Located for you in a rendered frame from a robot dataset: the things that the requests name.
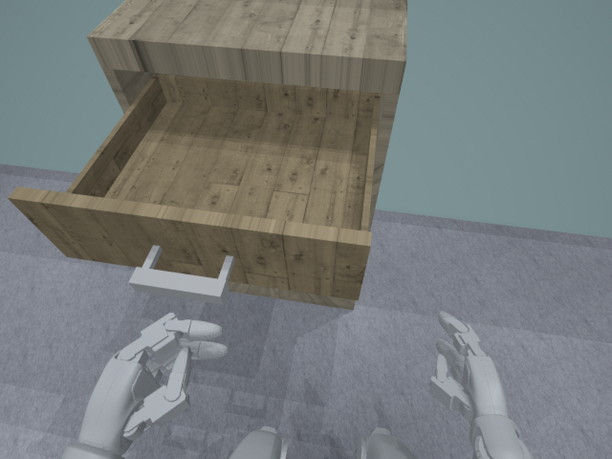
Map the robot left hand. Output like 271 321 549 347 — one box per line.
78 313 229 456

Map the robot left thigh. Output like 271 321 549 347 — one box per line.
229 430 289 459

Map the robot right shin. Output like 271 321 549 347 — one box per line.
371 427 391 436

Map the handle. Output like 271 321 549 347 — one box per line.
128 245 235 305

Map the right robot forearm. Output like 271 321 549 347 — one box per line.
470 415 534 459

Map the drawer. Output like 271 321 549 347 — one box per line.
8 74 381 300

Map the cabinet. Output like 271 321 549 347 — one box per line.
87 0 407 311

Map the robot right hand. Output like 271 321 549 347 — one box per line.
430 311 509 425

